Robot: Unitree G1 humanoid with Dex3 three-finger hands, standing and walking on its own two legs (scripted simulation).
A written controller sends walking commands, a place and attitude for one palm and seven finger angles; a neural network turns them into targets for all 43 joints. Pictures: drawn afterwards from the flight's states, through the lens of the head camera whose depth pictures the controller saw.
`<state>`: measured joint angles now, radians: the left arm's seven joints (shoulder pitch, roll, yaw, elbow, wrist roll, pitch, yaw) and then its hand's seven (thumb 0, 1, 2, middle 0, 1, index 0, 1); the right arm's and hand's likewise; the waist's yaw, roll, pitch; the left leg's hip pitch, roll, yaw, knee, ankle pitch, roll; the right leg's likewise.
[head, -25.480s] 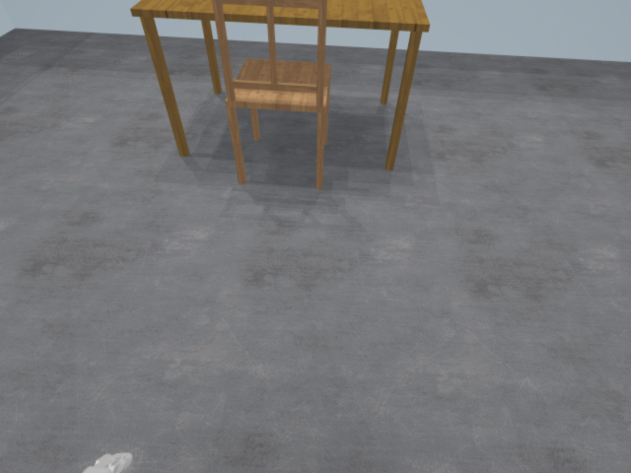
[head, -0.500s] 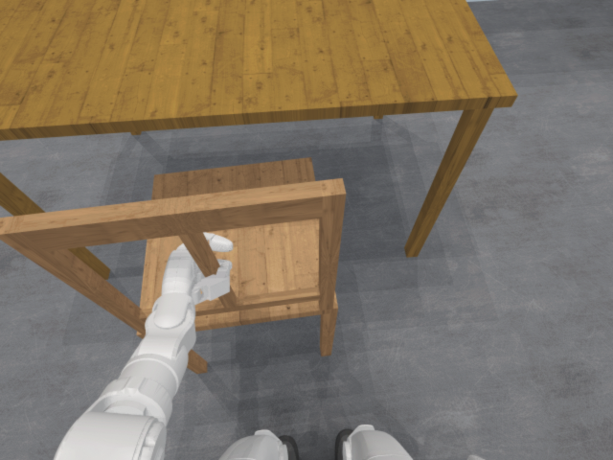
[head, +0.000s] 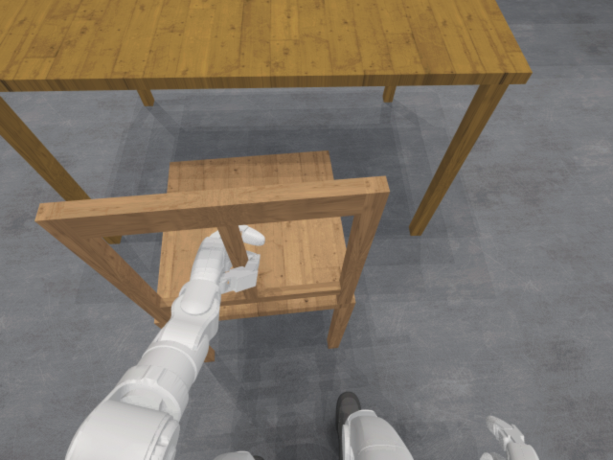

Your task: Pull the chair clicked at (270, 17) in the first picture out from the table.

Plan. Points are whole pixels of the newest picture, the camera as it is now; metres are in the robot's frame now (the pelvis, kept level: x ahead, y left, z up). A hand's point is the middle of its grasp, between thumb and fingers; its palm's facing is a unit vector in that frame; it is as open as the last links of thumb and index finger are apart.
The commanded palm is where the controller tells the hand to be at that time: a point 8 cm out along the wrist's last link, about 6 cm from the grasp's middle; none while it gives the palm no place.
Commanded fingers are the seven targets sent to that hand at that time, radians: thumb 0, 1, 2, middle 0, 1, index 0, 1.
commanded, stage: step backward, pulling the chair out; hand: left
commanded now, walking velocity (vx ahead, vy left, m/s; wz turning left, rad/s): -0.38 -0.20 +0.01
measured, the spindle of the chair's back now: (241, 264) +0.39 +0.10 -0.09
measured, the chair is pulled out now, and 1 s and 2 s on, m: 0.22 0.32 0.33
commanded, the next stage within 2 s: none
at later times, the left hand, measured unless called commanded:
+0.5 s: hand (239, 298) +0.33 +0.10 -0.06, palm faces -0.01 -0.98 -0.20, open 5.5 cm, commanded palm +0.31 +0.15 -0.06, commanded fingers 0.00 0.90 0.90 -0.50 -1.45 -0.50 -1.45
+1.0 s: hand (234, 339) +0.27 +0.10 -0.06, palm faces +0.00 -0.98 -0.20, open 5.5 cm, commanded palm +0.27 +0.15 -0.06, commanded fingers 0.00 0.90 0.90 -0.50 -1.45 -0.50 -1.45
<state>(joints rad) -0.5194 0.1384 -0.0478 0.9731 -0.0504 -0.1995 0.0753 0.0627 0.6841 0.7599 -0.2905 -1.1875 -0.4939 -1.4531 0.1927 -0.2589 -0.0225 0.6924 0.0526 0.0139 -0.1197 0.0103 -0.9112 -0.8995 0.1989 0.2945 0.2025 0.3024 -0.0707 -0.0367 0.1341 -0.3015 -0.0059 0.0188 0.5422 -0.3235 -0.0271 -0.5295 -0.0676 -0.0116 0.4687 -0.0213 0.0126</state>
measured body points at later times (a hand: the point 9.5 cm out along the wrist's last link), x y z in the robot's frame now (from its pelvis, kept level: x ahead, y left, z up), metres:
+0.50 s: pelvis -0.05 -0.02 -0.01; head +0.04 -0.03 +0.43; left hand +0.32 +0.15 -0.05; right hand +0.02 -0.32 -0.14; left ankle -0.09 +0.10 -0.73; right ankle +0.13 -0.13 -0.73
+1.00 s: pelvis -0.09 -0.03 -0.01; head -0.02 -0.04 +0.43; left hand +0.26 +0.15 -0.04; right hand -0.01 -0.29 -0.14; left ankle -0.09 +0.10 -0.73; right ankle +0.04 -0.14 -0.73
